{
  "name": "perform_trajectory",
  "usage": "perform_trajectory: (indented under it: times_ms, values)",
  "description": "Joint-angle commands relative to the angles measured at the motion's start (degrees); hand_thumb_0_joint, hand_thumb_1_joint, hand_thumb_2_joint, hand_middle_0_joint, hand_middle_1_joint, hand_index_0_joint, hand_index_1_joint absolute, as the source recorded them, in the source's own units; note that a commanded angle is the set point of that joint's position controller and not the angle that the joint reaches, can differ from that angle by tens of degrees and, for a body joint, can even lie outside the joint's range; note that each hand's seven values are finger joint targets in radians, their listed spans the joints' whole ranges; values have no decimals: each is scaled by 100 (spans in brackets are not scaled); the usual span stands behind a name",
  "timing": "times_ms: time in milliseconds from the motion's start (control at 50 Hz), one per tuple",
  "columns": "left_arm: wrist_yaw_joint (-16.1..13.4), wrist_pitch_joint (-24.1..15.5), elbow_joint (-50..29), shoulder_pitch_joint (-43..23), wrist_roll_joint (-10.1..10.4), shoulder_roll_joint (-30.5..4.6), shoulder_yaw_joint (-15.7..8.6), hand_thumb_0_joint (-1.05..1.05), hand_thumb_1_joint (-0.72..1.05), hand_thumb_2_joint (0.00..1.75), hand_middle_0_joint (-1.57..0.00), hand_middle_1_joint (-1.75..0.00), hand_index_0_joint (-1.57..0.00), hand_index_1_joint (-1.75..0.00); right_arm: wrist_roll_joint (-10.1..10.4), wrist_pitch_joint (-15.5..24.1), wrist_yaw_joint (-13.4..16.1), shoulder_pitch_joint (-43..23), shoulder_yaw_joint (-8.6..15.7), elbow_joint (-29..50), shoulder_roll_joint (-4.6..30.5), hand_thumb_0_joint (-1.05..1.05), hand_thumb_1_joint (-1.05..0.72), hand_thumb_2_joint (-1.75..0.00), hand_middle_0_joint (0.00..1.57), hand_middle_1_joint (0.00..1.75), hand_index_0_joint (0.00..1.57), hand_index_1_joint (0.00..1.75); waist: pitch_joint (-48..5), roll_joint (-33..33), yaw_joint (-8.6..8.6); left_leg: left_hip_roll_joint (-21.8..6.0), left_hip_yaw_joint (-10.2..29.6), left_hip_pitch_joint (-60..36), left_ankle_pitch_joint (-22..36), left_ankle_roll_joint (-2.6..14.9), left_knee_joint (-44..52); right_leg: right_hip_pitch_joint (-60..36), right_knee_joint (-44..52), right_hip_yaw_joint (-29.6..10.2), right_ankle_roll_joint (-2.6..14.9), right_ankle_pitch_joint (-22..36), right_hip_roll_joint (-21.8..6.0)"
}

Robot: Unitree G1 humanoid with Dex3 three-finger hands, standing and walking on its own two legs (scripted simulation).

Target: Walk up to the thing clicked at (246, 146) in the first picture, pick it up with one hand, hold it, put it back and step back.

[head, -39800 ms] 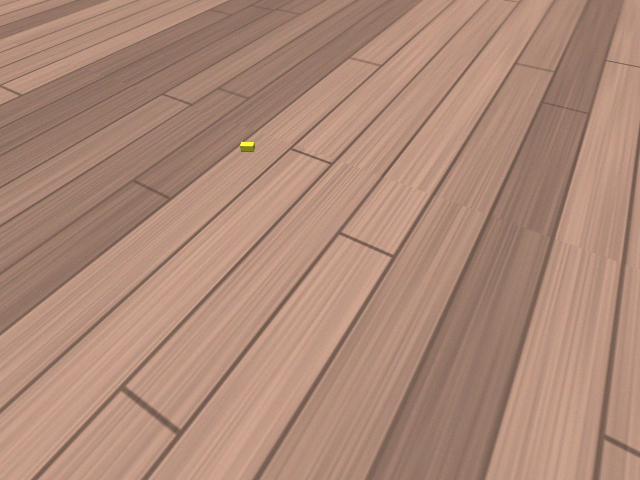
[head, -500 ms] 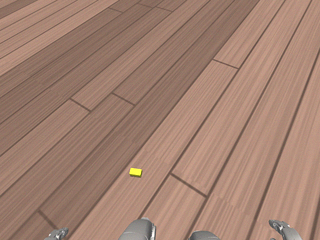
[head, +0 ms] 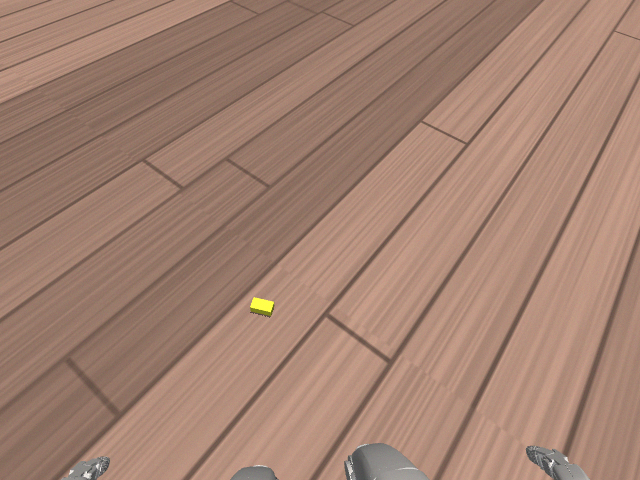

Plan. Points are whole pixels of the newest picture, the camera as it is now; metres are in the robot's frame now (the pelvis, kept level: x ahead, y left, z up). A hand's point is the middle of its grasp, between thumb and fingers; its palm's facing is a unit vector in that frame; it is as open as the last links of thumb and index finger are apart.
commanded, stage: step back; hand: left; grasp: from above
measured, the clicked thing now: (262, 306) +0.67 +0.17 -0.75
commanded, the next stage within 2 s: none
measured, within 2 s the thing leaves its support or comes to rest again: neither
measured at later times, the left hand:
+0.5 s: hand out of the picture -0.05 +0.25 -0.14, palm faces -0.01 -0.89 -0.45, open 7.3 cm
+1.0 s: hand out of the picture -0.28 +0.21 -0.14, palm faces -0.03 -0.90 -0.43, open 7.3 cm
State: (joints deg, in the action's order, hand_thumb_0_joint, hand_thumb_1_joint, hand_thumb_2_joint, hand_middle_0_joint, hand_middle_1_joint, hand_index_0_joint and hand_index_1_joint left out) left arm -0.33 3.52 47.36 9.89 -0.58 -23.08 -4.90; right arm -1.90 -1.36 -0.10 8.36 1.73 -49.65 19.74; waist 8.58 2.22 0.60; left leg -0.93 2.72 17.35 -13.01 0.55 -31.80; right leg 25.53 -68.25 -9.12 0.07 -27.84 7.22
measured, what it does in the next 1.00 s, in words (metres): walks backwards: right foot, then left foot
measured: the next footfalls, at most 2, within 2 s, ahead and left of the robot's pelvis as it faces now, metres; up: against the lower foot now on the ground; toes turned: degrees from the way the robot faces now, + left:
right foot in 0.16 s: -0.06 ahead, -0.15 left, +0.00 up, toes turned +0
left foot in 0.54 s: -0.17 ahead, +0.09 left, +0.00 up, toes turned -1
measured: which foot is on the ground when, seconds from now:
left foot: down 0.00-0.20, up 0.22-0.52, down 0.54-0.92, up 0.94-1.00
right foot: up 0.00-0.14, down 0.16-0.56, up 0.58-0.86, down 0.88-1.00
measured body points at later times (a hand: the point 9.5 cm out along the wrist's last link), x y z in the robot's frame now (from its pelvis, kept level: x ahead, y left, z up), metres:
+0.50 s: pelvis -0.17 -0.03 -0.01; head -0.10 -0.04 +0.43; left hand -0.05 +0.29 -0.11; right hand -0.10 -0.35 -0.14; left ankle -0.20 +0.10 -0.71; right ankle -0.10 -0.15 -0.73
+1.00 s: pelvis -0.34 -0.06 -0.01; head -0.30 -0.08 +0.44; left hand -0.28 +0.25 -0.12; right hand -0.21 -0.37 -0.13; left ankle -0.28 +0.09 -0.68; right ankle -0.35 -0.17 -0.73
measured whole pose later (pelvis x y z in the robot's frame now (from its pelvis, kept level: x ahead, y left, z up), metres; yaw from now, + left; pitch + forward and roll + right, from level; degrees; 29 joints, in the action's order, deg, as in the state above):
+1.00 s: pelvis -0.34 -0.06 -0.01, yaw -3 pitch -3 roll +1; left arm -0.4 1.4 51.7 13.0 -2.3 -20.0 -2.8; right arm -0.3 -5.1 0.3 5.1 3.1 -48.6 22.7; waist 7.9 -2.5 2.8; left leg 3.4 7.8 29.2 -26.9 -0.3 -57.3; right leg 14.4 -37.4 -2.2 1.9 -20.5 1.1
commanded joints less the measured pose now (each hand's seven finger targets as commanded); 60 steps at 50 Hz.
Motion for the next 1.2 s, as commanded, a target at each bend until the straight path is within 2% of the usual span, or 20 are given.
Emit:
perform_trajectory:
  times_ms: [0, 140, 180, 200, 280, 380, 460, 500, 520, 540, 560, 580, 640, 760, 840, 880, 920, 1000, 1100, 1180]
  values:
    - [-91, -188, -464, 186, -34, -845, -261, 0, 90, 90, -20, -30, -20, -30, 52, 133, 181, 20, 470, 537, 1490, 0, -90, -90, 20, 30, 20, 30, -1032, -1189, -152, -1319, 1032, -1568, 2232, 1435, 530, 362, 845, 69, -238, -187, -308]
    - [-66, -298, 91, 986, -112, -883, -291, 0, 90, 90, -20, -30, -20, -30, 123, -110, 132, -253, 514, 687, 1692, 0, -90, -90, 20, 30, 20, 30, -1452, -1252, 54, -835, 649, -394, 1250, 771, -222, -1826, 4607, 922, 70, 1580, -526]
    - [-37, -304, -82, 811, -199, -1675, -506, 0, 90, 90, -20, -30, -20, -30, 216, -106, 129, -377, 389, 855, 1205, 0, -90, -90, 20, 30, 20, 30, -933, 869, 108, 519, 262, 1568, -1377, 59, -1559, -1744, 4918, -1562, 789, 1226, -2121]
    - [-46, -282, -363, 299, -226, -2250, -576, 0, 90, 90, -20, -30, -20, -30, 156, -128, 229, -563, 488, 858, 1402, 0, -90, -90, 20, 30, 20, 30, -606, 1647, 407, 622, 479, 1011, -2257, -126, -3041, -36, 5417, -2723, 1739, 1020, -3203]
    - [-118, -328, -599, -760, -168, -1225, -391, 0, 90, 90, -20, -30, -20, -30, 241, -87, 168, 254, 432, 357, 1312, 0, -90, -90, 20, 30, 20, 30, -390, 547, -356, 899, 767, 1004, -1316, -55, -3819, -476, 4541, -194, 972, 2901, -1896]
    - [-187, -271, -537, 154, -211, -1078, -350, 0, 90, 90, -20, -30, -20, -30, 164, 3, 210, 55, 310, 496, 1143, 0, -90, -90, 20, 30, 20, 30, -829, 771, 254, 614, 322, 1269, -1696, -212, -2346, -2116, 4050, -162, 1074, 3669, -1882]
    - [-212, -185, -666, -53, -117, -1183, -325, 0, 90, 90, -20, -30, -20, -30, 79, 55, 184, 536, 380, 369, 1189, 0, -90, -90, 20, 30, 20, 30, -1358, 1012, 99, 199, -64, 360, -1217, -53, -230, -2401, 3462, -303, 1026, 4200, -2131]
    - [-175, -85, -769, -290, -37, -1122, -233, 0, 90, 90, -20, -30, -20, -30, 26, 73, 185, 915, 476, 196, 1276, 0, -90, -90, 20, 30, 20, 30, -1438, 684, -103, 198, -80, -488, 425, 49, 1105, -1787, 2988, -118, 678, 3594, -1877]
    - [-148, -63, -804, -123, -27, -921, -179, 0, 90, 90, -20, -30, -20, -30, -52, 73, 183, 768, 588, 246, 1633, 0, -90, -90, 20, 30, 20, 30, -1467, -201, 9, -595, 1104, -1014, 1144, 315, 1034, -767, 2476, 160, 391, 2413, -1393]
    - [-162, -73, -800, -110, 43, -766, -138, 0, 90, 90, -20, -30, -20, -30, -86, 36, 142, 464, 652, 372, 2102, 0, -90, -90, 20, 30, 20, 30, -1249, -1337, 35, -1587, 2343, -1132, 1910, 887, 1177, 268, 1568, 757, 143, 115, -381]
    - [-245, -56, -820, -460, -30, -1004, -259, 0, 90, 90, -20, -30, -20, -30, -67, 36, 102, 331, 668, 485, 2434, 0, -90, -90, 20, 30, 20, 30, -1136, -1550, -293, -2219, 2867, -46, 1810, 1692, 1275, -105, 536, 233, 49, -1180, -304]
    - [-251, -54, -694, -524, -57, -1149, -289, 0, 90, 90, -20, -30, -20, -30, -63, 83, 137, 83, 659, 477, 2294, 0, -90, -90, 20, 30, 20, 30, -869, -1392, -230, -2265, 2922, 489, 1665, 1797, 1354, -338, -92, -151, 85, -1031, -374]
    - [-170, -53, -401, 115, 56, -1046, -277, 0, 90, 90, -20, -30, -20, -30, -95, 70, 176, -516, 430, 629, 1570, 0, -90, -90, 20, 30, 20, 30, -850, -890, 265, -1177, 958, -99, 2152, 1191, 854, 73, -582, -135, 121, -92, -115]
    - [-153, -248, -361, 11, -27, -859, -171, 0, 90, 90, -20, -30, -20, -30, -20, -42, 130, 51, 446, 562, 1478, 0, -90, -90, 20, 30, 20, 30, -1037, -1330, -143, -1239, 913, -1382, 2611, 1400, 296, -105, 1950, 507, -189, -349, -577]
    - [-165, -377, 36, 563, -87, -831, -177, 0, 90, 90, -20, -30, -20, -30, 93, -222, 70, -120, 453, 534, 1666, 0, -90, -90, 20, 30, 20, 30, -1648, -1325, -9, -910, 577, -1241, 2260, 894, -474, -1426, 4886, 1137, -47, 1461, -508]
    - [-160, -414, 127, 677, -209, -1380, -316, 0, 90, 90, -20, -30, -20, -30, 166, -212, 59, -232, 319, 673, 1254, 0, -90, -90, 20, 30, 20, 30, -1414, -30, 56, -147, 403, 774, -53, 336, -1217, -2113, 4641, -621, 342, 1768, -1452]
    - [-182, -394, -222, -42, -196, -2240, -504, 0, 90, 90, -20, -30, -20, -30, 141, -273, 188, -487, 504, 768, 1438, 0, -90, -90, 20, 30, 20, 30, -568, 1264, 323, 330, 942, 894, -2238, -130, -3510, 217, 5381, -2764, 1819, 1372, -3453]
    - [-200, -437, -251, -620, -175, -1166, -282, 0, 90, 90, -20, -30, -20, -30, 163, -177, 131, 178, 398, 253, 1289, 0, -90, -90, 20, 30, 20, 30, -517, 343, -242, 756, 789, 1035, -1182, -107, -3647, -639, 4451, -42, 895, 2331, -1808]
    - [-141, -493, -76, 306, -284, -1279, -395, 0, 90, 90, -20, -30, -20, -30, 42, 18, 78, -98, 332, 321, 1232, 0, -90, -90, 20, 30, 20, 30, -978, 847, 415, 218, 349, 1455, -1604, -245, -1592, -2475, 4563, -588, 1051, 163, -1987]
    - [-37, -390, -101, -109, -201, -1481, -365, 0, 90, 90, -20, -30, -20, -30, -21, 171, 7, 454, 413, -47, 1238, 0, -90, -90, 20, 30, 20, 30, -877, 1020, 50, 101, -199, -568, -1216, 7, 886, -1083, 4461, -404, 912, -316, -2142]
